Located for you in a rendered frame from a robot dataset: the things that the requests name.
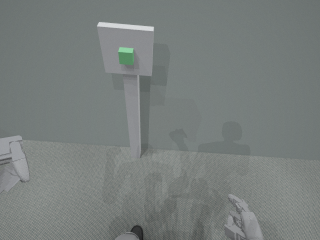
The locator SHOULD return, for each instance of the left robot foot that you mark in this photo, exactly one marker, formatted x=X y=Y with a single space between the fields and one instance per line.
x=138 y=231

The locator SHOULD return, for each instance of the panel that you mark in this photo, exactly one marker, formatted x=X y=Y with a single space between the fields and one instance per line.
x=112 y=36

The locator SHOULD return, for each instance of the button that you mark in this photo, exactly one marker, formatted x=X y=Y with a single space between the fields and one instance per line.
x=126 y=56

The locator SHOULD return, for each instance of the left robot shin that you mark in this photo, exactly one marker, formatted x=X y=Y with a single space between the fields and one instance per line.
x=131 y=233

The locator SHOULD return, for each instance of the robot right hand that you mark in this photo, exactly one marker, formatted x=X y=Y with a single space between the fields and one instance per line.
x=247 y=226

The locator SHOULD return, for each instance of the robot left hand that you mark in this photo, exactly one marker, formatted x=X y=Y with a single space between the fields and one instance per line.
x=11 y=153

